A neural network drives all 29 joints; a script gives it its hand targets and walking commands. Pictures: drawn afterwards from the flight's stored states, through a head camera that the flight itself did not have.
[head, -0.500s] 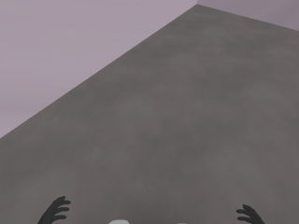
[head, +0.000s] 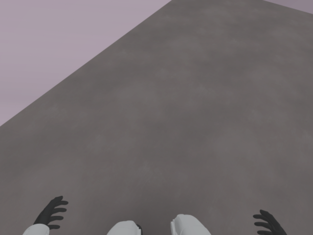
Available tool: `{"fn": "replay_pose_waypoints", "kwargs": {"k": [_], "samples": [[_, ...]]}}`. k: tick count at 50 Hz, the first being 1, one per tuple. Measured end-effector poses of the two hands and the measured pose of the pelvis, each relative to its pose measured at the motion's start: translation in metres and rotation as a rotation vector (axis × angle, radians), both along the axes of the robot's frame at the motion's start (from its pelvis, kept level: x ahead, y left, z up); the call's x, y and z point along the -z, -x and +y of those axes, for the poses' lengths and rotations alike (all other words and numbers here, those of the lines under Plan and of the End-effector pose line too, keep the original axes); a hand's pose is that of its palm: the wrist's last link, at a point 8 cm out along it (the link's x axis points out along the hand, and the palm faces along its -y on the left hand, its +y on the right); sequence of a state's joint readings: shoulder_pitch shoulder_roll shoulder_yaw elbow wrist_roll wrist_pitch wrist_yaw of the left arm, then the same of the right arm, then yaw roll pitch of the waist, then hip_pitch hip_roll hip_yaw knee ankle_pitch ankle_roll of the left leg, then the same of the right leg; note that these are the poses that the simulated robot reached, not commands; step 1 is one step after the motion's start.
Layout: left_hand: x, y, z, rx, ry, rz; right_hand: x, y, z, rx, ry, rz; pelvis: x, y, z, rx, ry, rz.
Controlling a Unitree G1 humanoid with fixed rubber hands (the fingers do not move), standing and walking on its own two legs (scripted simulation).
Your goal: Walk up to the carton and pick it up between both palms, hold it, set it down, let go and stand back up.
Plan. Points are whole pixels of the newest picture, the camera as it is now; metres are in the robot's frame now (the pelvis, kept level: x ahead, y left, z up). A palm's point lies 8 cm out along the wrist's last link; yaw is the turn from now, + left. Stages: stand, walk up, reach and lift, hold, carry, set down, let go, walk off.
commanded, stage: walk up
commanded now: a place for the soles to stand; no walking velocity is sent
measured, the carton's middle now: out of the picture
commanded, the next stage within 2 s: none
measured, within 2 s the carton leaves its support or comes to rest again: neither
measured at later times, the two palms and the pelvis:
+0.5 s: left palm out of the picture -0.02 +0.26 -0.08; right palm out of the picture -0.08 -0.36 -0.12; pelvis -0.13 -0.05 +0.00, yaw -2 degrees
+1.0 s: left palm out of the picture -0.17 +0.26 -0.09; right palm out of the picture -0.13 -0.37 -0.09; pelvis -0.26 -0.05 -0.01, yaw -7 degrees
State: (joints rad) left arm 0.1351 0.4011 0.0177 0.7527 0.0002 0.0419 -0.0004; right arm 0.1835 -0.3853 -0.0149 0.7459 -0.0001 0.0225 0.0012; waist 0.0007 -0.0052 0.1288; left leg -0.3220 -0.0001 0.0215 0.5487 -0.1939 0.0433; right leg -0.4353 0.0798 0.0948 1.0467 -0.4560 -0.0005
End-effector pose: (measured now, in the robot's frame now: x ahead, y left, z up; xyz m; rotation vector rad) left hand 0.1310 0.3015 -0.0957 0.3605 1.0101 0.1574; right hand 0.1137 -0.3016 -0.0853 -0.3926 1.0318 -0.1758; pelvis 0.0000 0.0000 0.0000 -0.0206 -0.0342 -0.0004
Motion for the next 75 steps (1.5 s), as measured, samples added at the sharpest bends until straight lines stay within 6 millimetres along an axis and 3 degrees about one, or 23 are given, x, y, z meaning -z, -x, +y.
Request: {"fn": "replay_pose_waypoints", "kwargs": {"k": [4,8,12,17,23,31,34,37,42,45,49,53,62,69,75], "samples": [[-0.005,0.021,-0.013,0.003,-0.021,-0.019,0.005,0.007,-0.013,-0.002,-0.021,-0.053,0.005,0.021,-0.015,0.005,-0.023,-0.029],[0.0,0.06,-0.029,-0.002,-0.053,0.005,0.019,0.013,-0.032,0.006,-0.047,-0.107,0.017,0.043,-0.033,0.016,-0.048,-0.059],[-0.012,0.097,-0.038,-0.019,-0.068,0.036,0.02,0.037,-0.042,0.016,-0.068,-0.073,0.008,0.065,-0.044,0.013,-0.055,-0.061],[-0.028,0.116,-0.044,-0.003,-0.084,0.066,0.024,0.096,-0.056,0.058,-0.067,0.049,-0.006,0.089,-0.05,0.026,-0.069,0.0],[-0.023,0.143,-0.044,0.003,-0.083,0.072,0.036,0.171,-0.063,0.099,-0.05,0.188,-0.002,0.117,-0.049,0.029,-0.062,0.019],[-0.003,0.177,-0.034,0.014,-0.022,0.043,0.024,0.257,-0.054,0.147,0.007,0.253,0.002,0.162,-0.032,0.039,-0.012,0.025],[-0.005,0.19,-0.032,0.018,-0.004,0.029,0.015,0.284,-0.05,0.172,0.018,0.244,-0.002,0.179,-0.026,0.05,0.009,-0.001],[-0.007,0.207,-0.024,0.011,0.0,0.024,0.005,0.281,-0.05,0.168,0.03,0.173,-0.004,0.193,-0.025,0.061,0.02,-0.01],[-0.005,0.243,-0.021,0.015,-0.012,0.062,-0.009,0.24,-0.05,0.114,0.024,-0.04,-0.001,0.218,-0.026,0.082,0.008,-0.019],[-0.005,0.261,-0.026,0.018,-0.023,0.07,-0.013,0.228,-0.054,0.094,0.015,-0.118,0.001,0.233,-0.032,0.089,-0.003,-0.021],[-0.002,0.289,-0.037,0.03,-0.055,0.103,-0.005,0.234,-0.069,0.106,-0.007,-0.177,0.011,0.253,-0.046,0.113,-0.033,-0.027],[-0.008,0.315,-0.049,0.02,-0.056,0.131,0.012,0.271,-0.072,0.138,-0.043,-0.095,0.006,0.271,-0.052,0.116,-0.031,-0.053],[-0.025,0.3,-0.054,0.117,-0.092,0.135,0.031,0.367,-0.066,0.229,-0.075,0.1,-0.006,0.3,-0.047,0.18,-0.059,0.031],[-0.016,0.313,-0.04,0.14,-0.071,0.125,0.028,0.399,-0.049,0.247,-0.055,0.109,-0.004,0.323,-0.027,0.198,-0.036,0.018],[-0.003,0.315,-0.017,0.158,-0.027,0.064,0.019,0.424,-0.022,0.254,-0.017,0.071,0.003,0.344,0.005,0.205,-0.003,0.017]]}}
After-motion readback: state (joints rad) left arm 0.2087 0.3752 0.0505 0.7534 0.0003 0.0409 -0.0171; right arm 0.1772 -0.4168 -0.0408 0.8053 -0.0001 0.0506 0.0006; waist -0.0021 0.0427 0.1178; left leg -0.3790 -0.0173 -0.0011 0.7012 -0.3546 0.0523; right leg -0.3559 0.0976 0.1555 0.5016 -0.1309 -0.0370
